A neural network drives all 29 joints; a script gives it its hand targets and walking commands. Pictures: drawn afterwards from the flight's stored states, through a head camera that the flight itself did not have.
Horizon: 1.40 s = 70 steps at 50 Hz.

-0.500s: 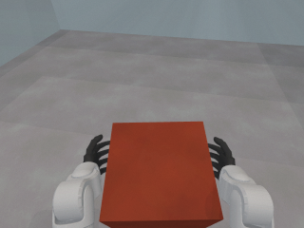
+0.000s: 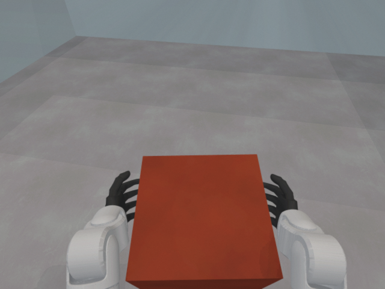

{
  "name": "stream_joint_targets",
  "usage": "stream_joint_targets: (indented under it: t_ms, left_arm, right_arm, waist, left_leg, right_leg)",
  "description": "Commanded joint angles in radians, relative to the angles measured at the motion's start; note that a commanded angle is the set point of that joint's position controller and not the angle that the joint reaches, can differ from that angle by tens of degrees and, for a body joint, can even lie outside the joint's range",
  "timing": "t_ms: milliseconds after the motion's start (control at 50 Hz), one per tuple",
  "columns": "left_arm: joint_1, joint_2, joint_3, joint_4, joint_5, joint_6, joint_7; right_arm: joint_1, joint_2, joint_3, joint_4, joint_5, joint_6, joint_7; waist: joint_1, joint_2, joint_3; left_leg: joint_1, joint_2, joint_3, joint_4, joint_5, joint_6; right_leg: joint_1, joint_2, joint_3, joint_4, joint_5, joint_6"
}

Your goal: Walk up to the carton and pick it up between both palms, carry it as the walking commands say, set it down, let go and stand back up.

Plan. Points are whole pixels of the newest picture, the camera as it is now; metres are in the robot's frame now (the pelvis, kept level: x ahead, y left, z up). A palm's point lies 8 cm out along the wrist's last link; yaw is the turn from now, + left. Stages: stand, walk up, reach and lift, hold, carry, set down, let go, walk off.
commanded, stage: carry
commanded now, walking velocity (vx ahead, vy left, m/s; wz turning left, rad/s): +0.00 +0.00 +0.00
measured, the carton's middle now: (200, 231) +0.25 +0.00 +0.03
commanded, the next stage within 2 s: hold in 0.02 s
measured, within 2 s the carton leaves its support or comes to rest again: neither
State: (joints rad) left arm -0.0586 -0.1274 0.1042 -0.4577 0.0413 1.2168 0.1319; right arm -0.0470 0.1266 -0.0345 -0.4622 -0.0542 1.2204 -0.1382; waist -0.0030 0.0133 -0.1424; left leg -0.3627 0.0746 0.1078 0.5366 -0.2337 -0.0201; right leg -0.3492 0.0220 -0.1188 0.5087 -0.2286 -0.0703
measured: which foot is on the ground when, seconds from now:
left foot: down 0.00-1.00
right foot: down 0.00-1.00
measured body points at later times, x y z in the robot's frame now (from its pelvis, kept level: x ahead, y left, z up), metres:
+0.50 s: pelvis +0.00 +0.00 +0.00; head -0.04 +0.00 +0.45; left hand +0.27 +0.15 +0.04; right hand +0.25 -0.15 +0.02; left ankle +0.03 +0.12 -0.73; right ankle +0.02 -0.08 -0.73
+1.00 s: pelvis +0.00 +0.01 +0.00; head -0.02 +0.01 +0.45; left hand +0.31 +0.16 +0.01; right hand +0.30 -0.14 -0.01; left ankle +0.03 +0.12 -0.73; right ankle +0.02 -0.08 -0.73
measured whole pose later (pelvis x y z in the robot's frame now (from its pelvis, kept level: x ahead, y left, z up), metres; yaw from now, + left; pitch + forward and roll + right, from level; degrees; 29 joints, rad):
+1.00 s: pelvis +0.00 +0.01 +0.00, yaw -1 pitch -4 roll -1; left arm -0.28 -0.15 0.29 0.42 0.28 0.52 0.02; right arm -0.27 0.15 -0.20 0.45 -0.28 0.57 -0.10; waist 0.00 0.03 0.01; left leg -0.23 -0.01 -0.02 0.58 -0.29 0.01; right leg -0.21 0.03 -0.09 0.54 -0.26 -0.06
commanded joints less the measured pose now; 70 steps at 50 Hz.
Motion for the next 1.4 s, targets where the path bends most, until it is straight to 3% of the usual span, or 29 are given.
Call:
stream_joint_targets:
  t_ms: [0, 20, 40, 60, 140, 160, 200, 440, 460, 500, 520, 560, 580, 620, 660, 700, 760, 820, 840, 860, 940, 980, 1020, 1040, 1080, 1280, 1320, 1340, 1380]
  left_arm:
    - [-0.424, -0.762, -0.698, -0.120, -0.278, -0.004, -0.116]
    - [-0.205, -0.411, -0.347, 0.231, 0.073, -0.164, -0.091]
    - [-0.309, -0.061, -0.078, 0.581, 0.062, -0.260, -0.098]
    - [-0.289, 0.068, -0.155, 0.673, 0.035, -0.353, -0.088]
    - [-0.336, -0.323, -0.497, 0.193, -0.085, -0.558, -0.120]
    - [-0.295, -0.353, -0.472, 0.227, -0.079, -0.561, -0.129]
    - [-0.284, -0.439, -0.513, 0.214, -0.098, -0.577, -0.148]
    - [-0.263, -0.343, -0.390, 0.514, -0.048, -0.514, -0.181]
    - [-0.240, -0.380, -0.398, 0.501, -0.047, -0.515, -0.176]
    - [-0.333, -0.404, -0.411, 0.464, -0.054, -0.518, -0.183]
    - [-0.379, -0.402, -0.446, 0.402, -0.084, -0.531, -0.186]
    - [-0.368, -0.434, -0.405, 0.470, -0.053, -0.511, -0.182]
    - [-0.413, -0.440, -0.329, 0.497, 0.003, -0.534, -0.188]
    - [-0.406, -0.424, -0.297, 0.534, 0.017, -0.546, -0.185]
    - [-0.589, -0.510, -0.330, 0.558, -0.011, -0.584, -0.216]
    - [-0.587, -0.559, -0.294, 0.673, 0.009, -0.597, -0.243]
    - [-0.776, -0.746, -0.299, 0.770, 0.032, -0.640, -0.313]
    - [-0.803, -0.928, -0.319, 0.841, 0.024, -0.684, -0.355]
    - [-0.785, -1.006, -0.347, 0.852, 0.015, -0.689, -0.366]
    - [-0.807, -1.024, -0.296, 0.931, 0.050, -0.703, -0.376]
    - [-0.627, -1.001, -0.189, 1.076, 0.146, -0.709, -0.376]
    - [-0.618, -0.957, -0.164, 1.039, 0.161, -0.742, -0.372]
    - [-0.642, -0.943, -0.165, 1.040, 0.165, -0.769, -0.367]
    - [-0.670, -0.943, -0.176, 1.008, 0.166, -0.785, -0.359]
    - [-0.627, -0.918, -0.149, 1.022, 0.163, -0.822, -0.349]
    - [-0.643, -0.801, -0.030, 1.126, 0.222, -0.957, -0.329]
    - [-0.713, -0.786, -0.101, 1.069, 0.196, -1.001, -0.332]
    - [-0.727, -0.769, -0.096, 1.059, 0.184, -1.025, -0.333]
    - [-0.768, -0.745, -0.105, 1.053, 0.186, -1.062, -0.337]
  right_arm:
    - [-0.321, 0.736, 0.517, -0.037, 0.241, -0.018, 0.120]
    - [-0.148, 0.385, 0.166, 0.314, -0.110, -0.176, 0.111]
    - [-0.194, 0.034, -0.164, 0.665, -0.112, -0.258, 0.094]
    - [-0.177, 0.050, -0.071, 0.800, -0.074, -0.341, 0.087]
    - [-0.295, 0.343, 0.359, 0.147, 0.142, -0.555, 0.098]
    - [-0.384, 0.378, 0.418, 0.112, 0.178, -0.565, 0.112]
    - [-0.497, 0.460, 0.517, 0.014, 0.237, -0.595, 0.138]
    - [-0.381, 0.371, 0.300, 0.385, 0.072, -0.515, 0.123]
    - [-0.436, 0.390, 0.352, 0.346, 0.110, -0.525, 0.137]
    - [-0.467, 0.427, 0.362, 0.342, 0.114, -0.526, 0.137]
    - [-0.499, 0.427, 0.368, 0.290, 0.118, -0.526, 0.137]
    - [-0.525, 0.468, 0.370, 0.369, 0.122, -0.517, 0.151]
    - [-0.556, 0.515, 0.369, 0.481, 0.060, -0.518, 0.164]
    - [-0.604, 0.504, 0.368, 0.481, 0.070, -0.542, 0.178]
    - [-0.662, 0.582, 0.323, 0.563, 0.043, -0.579, 0.189]
    - [-0.711, 0.675, 0.311, 0.652, 0.024, -0.585, 0.195]
    - [-0.834, 0.872, 0.283, 0.763, 0.016, -0.646, 0.234]
    - [-0.857, 1.027, 0.277, 0.816, 0.016, -0.685, 0.272]
    - [-0.824, 1.008, 0.252, 0.807, 0.007, -0.712, 0.282]
    - [-0.894, 1.024, 0.243, 0.831, -0.007, -0.735, 0.302]
    - [-0.753, 0.956, 0.153, 0.954, -0.055, -0.741, 0.333]
    - [-0.784, 0.963, 0.176, 0.927, -0.041, -0.772, 0.336]
    - [-0.763, 0.917, 0.132, 0.935, -0.079, -0.793, 0.330]
    - [-0.763, 0.925, 0.148, 0.959, -0.053, -0.806, 0.334]
    - [-0.772, 0.905, 0.156, 0.924, -0.062, -0.844, 0.321]
    - [-0.828, 0.852, 0.137, 0.939, -0.141, -0.983, 0.268]
    - [-0.774, 0.859, 0.114, 0.982, -0.163, -1.010, 0.258]
    - [-0.801, 0.886, 0.156, 0.977, -0.140, -1.031, 0.249]
    - [-0.800, 0.893, 0.137, 1.019, -0.152, -1.062, 0.233]
  waist:
    - [0.002, -0.001, -0.171]
    - [-0.030, 0.040, 0.321]
    - [-0.024, 0.042, 0.289]
    - [-0.009, 0.014, 0.243]
    - [-0.006, 0.001, -0.242]
    - [0.065, -0.031, -0.346]
    - [0.096, -0.024, -0.413]
    - [-0.010, -0.035, 0.007]
    - [0.046, -0.010, 0.002]
    - [0.040, 0.022, 0.001]
    - [-0.003, -0.057, -0.007]
    - [0.064, 0.038, -0.011]
    - [0.069, -0.051, -0.014]
    - [0.108, 0.005, -0.001]
    - [0.043, -0.001, 0.019]
    - [0.061, -0.088, 0.040]
    - [0.039, -0.067, -0.026]
    - [0.036, -0.046, -0.059]
    - [-0.018, 0.005, -0.085]
    - [0.027, 0.018, -0.127]
    - [0.000, 0.013, -0.035]
    - [0.044, 0.011, -0.092]
    - [-0.007, 0.013, -0.103]
    - [0.029, 0.078, -0.083]
    - [0.021, -0.012, -0.162]
    - [0.065, -0.030, -0.184]
    - [-0.002, -0.044, -0.251]
    - [0.049, -0.045, -0.279]
    - [0.031, -0.081, -0.322]
  left_leg:
    - [0.107, 0.080, -0.087, -0.090, 0.050, 0.013]
    - [0.151, -0.166, -0.148, -0.127, -0.267, 0.068]
    - [0.124, -0.167, -0.147, -0.114, -0.244, 0.079]
    - [0.115, -0.155, -0.144, -0.104, -0.209, 0.082]
    - [0.177, -0.151, -0.201, -0.058, 0.217, 0.065]
    - [0.204, -0.153, -0.187, -0.052, 0.247, 0.070]
    - [0.209, -0.158, -0.182, -0.053, 0.306, 0.077]
    - [0.215, -0.123, -0.200, -0.123, 0.053, 0.074]
    - [0.184, -0.122, -0.202, -0.135, 0.075, 0.076]
    - [0.190, -0.138, -0.183, -0.111, 0.053, 0.061]
    - [0.207, -0.119, -0.199, -0.112, 0.051, 0.072]
    - [0.182, -0.134, -0.177, -0.116, 0.038, 0.063]
    - [0.172, -0.109, -0.188, -0.104, -0.011, 0.080]
    - [0.188, -0.107, -0.184, -0.081, -0.046, 0.077]
    - [0.169, -0.120, -0.184, -0.048, -0.105, 0.071]
    - [0.181, -0.126, -0.175, -0.016, -0.091, 0.078]
    - [0.202, -0.146, -0.185, 0.033, -0.102, 0.058]
    - [0.141, -0.126, -0.216, 0.015, -0.067, 0.072]
    - [0.136, -0.126, -0.214, 0.004, -0.022, 0.057]
    - [0.084, -0.128, -0.200, -0.005, -0.033, 0.058]
    - [0.042, -0.122, -0.238, -0.038, 0.088, 0.065]
    - [0.016, -0.130, -0.230, -0.022, 0.132, 0.068]
    - [0.042, -0.125, -0.246, -0.017, 0.189, 0.069]
    - [0.000, -0.133, -0.233, -0.009, 0.192, 0.057]
    - [-0.025, -0.139, -0.238, 0.016, 0.261, 0.064]
    - [-0.228, -0.170, -0.221, 0.097, 0.115, 0.087]
    - [-0.257, -0.168, -0.230, 0.132, 0.133, 0.088]
    - [-0.305, -0.175, -0.220, 0.166, 0.167, 0.082]
    - [-0.382, -0.176, -0.213, 0.195, 0.139, 0.088]
  right_leg:
    - [0.104, -0.165, 0.141, -0.128, 0.090, 0.031]
    - [0.146, 0.011, 0.210, -0.216, -0.243, 0.019]
    - [0.113, -0.008, 0.217, -0.199, -0.238, 0.023]
    - [0.130, -0.019, 0.223, -0.179, -0.205, 0.025]
    - [0.421, 0.010, 0.227, -0.040, 0.349, 0.051]
    - [0.463, 0.017, 0.223, -0.040, 0.355, 0.053]
    - [0.478, 0.008, 0.237, -0.026, 0.484, 0.056]
    - [0.302, 0.002, 0.219, -0.119, 0.056, 0.039]
    - [0.319, 0.009, 0.208, -0.103, 0.082, 0.040]
    - [0.312, -0.003, 0.236, -0.108, 0.055, 0.030]
    - [0.301, 0.010, 0.216, -0.103, 0.048, 0.042]
    - [0.333, 0.004, 0.225, -0.109, 0.040, 0.032]
    - [0.258, -0.005, 0.260, -0.123, -0.090, 0.051]
    - [0.199, -0.016, 0.272, -0.118, -0.173, 0.041]
    - [0.189, -0.015, 0.289, -0.112, -0.255, 0.026]
    - [0.156, -0.030, 0.303, -0.124, -0.306, 0.035]
    - [0.073, -0.057, 0.356, -0.136, -0.384, 0.017]
    - [0.147, -0.033, 0.331, -0.084, -0.199, 0.016]
    - [0.176, -0.016, 0.312, -0.066, -0.106, 0.017]
    - [0.217, -0.002, 0.302, -0.047, -0.083, 0.028]
    - [0.177, 0.017, 0.259, -0.010, 0.129, 0.038]
    - [0.205, 0.017, 0.271, 0.006, 0.202, 0.048]
    - [0.177, 0.028, 0.259, 0.025, 0.241, 0.043]
    - [0.181, 0.016, 0.271, 0.030, 0.278, 0.035]
    - [0.187, 0.023, 0.273, 0.059, 0.389, 0.049]
    - [0.106, 0.008, 0.307, 0.140, 0.310, 0.056]
    - [0.059, 0.027, 0.301, 0.172, 0.314, 0.053]
    - [0.089, 0.011, 0.326, 0.185, 0.394, 0.057]
    - [0.061, 0.021, 0.325, 0.209, 0.376, 0.067]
